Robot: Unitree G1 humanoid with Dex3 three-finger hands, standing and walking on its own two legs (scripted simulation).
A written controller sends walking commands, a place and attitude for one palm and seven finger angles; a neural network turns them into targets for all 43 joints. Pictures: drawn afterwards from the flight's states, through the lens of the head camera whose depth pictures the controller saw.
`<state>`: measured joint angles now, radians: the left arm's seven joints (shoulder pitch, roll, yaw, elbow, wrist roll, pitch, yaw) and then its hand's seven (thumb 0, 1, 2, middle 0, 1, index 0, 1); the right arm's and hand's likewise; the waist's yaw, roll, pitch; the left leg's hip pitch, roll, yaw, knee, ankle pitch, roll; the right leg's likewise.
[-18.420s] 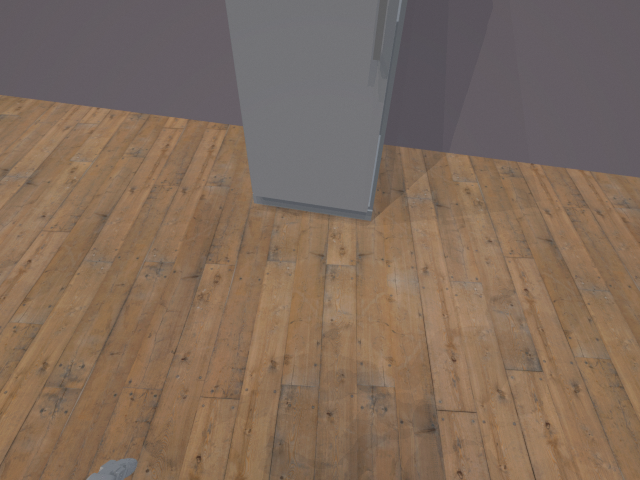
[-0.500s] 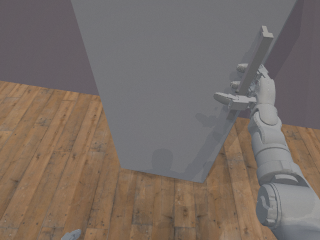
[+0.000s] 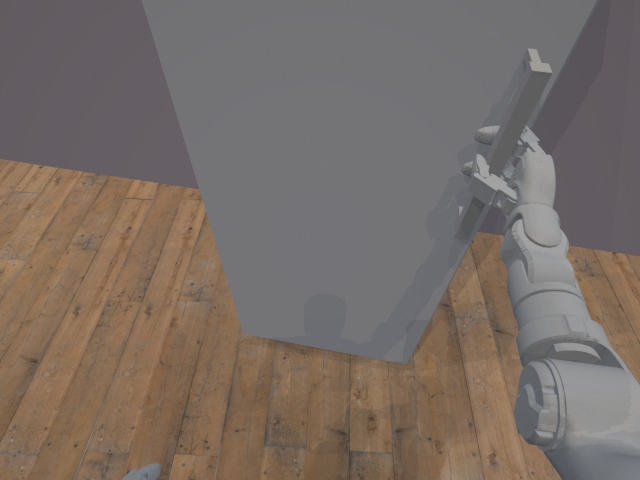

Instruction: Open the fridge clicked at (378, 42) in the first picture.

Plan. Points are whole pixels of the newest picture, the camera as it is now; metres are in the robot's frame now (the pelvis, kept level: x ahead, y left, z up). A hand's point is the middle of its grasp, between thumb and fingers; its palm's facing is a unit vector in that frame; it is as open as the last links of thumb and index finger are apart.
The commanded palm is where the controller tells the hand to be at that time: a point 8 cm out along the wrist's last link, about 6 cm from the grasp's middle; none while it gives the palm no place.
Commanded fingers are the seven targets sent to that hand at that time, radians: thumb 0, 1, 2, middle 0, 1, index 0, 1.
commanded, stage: grip the handle and tug to test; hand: right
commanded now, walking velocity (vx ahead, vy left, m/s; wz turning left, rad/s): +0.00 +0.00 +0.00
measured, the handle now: (491, 158) +0.52 -0.15 +0.14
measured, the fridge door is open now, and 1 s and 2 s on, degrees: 0 7 46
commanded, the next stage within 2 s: pull the door a little, standing still in 0.60 s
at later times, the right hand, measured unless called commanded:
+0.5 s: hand (476, 181) +0.47 -0.13 +0.14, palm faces +0.09 +1.00 -0.01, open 5.7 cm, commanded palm +0.42 -0.17 +0.14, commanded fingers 0.00 -0.90 -0.90 0.45 1.40 0.45 1.40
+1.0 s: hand (473, 212) +0.41 -0.12 +0.14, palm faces +0.06 +1.00 +0.01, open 5.7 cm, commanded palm +0.36 -0.17 +0.14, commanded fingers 0.00 -0.90 -0.90 0.45 1.40 0.45 1.40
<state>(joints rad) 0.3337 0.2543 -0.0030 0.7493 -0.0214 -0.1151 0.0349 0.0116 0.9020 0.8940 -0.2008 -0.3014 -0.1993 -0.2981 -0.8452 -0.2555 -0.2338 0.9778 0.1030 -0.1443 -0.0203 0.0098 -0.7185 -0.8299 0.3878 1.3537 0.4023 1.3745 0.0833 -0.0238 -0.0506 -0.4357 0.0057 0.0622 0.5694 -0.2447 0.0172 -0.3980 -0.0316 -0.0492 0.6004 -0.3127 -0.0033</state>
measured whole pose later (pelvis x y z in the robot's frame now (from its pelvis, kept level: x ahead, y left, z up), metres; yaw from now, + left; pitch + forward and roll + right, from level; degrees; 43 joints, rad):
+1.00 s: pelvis +0.03 +0.00 +0.01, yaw +1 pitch +2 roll +0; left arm 0.22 0.23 0.00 0.65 -0.03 -0.05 0.04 0.01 0.90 0.89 -0.20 -0.30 -0.20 -0.30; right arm -0.40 -0.12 -0.11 0.37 0.13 0.10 -0.05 0.01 -0.73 -0.78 0.34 1.36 0.36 1.37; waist 0.01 -0.04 -0.07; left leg -0.25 0.00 0.05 0.47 -0.24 0.02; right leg -0.20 -0.03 -0.06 0.48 -0.30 0.00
